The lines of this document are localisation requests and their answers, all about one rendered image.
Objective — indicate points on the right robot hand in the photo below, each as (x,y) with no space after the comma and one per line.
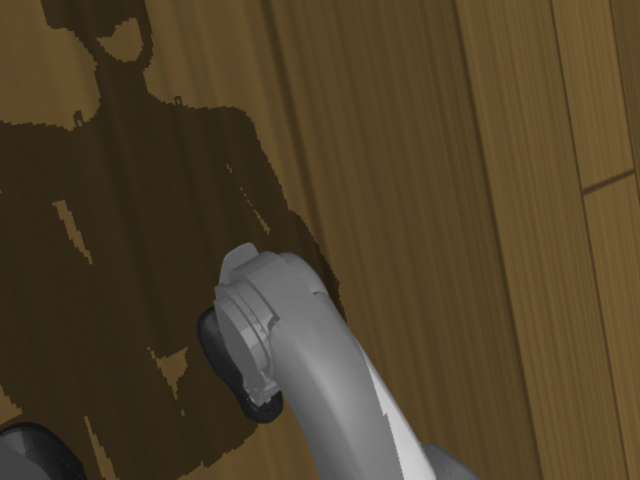
(447,466)

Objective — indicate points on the left robot foot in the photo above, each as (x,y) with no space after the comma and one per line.
(46,449)

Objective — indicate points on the right robot foot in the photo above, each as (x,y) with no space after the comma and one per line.
(213,345)

